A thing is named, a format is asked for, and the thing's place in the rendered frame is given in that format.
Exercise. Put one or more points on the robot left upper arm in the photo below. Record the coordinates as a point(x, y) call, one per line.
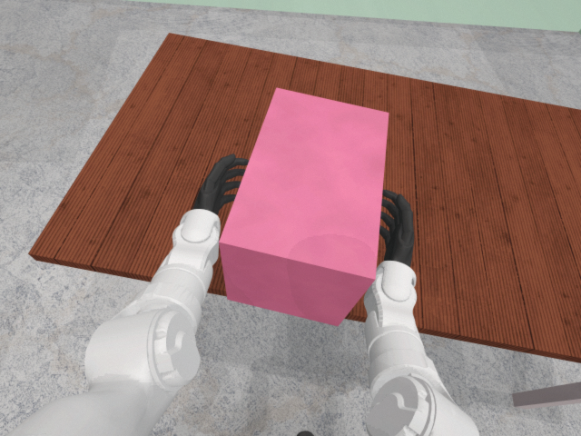
point(135, 366)

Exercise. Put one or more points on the robot right hand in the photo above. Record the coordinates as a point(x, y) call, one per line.
point(399, 240)

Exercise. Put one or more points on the robot left forearm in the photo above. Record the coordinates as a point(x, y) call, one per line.
point(183, 279)

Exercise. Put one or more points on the robot left hand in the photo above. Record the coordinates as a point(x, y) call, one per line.
point(211, 195)

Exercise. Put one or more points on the carton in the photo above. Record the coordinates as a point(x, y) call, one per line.
point(302, 235)

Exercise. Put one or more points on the robot right upper arm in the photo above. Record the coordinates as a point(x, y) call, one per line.
point(408, 406)

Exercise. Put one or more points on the table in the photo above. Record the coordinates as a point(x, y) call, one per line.
point(493, 181)

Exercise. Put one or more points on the robot right forearm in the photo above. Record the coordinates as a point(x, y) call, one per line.
point(392, 337)

